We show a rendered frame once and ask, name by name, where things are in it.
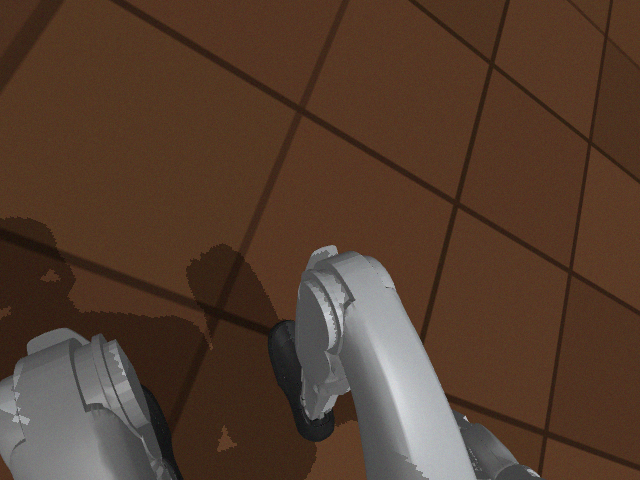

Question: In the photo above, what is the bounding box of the right robot foot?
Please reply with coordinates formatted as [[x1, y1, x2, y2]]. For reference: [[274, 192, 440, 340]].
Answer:
[[268, 320, 335, 442]]

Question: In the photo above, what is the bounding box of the right robot hand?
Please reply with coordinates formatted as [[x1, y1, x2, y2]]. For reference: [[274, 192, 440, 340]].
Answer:
[[451, 409, 519, 480]]

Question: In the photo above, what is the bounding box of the right robot arm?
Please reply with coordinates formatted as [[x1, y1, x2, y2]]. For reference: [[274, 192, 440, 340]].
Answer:
[[495, 464, 546, 480]]

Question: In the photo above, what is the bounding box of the left robot foot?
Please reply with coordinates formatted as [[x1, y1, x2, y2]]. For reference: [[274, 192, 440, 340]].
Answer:
[[140, 384, 184, 480]]

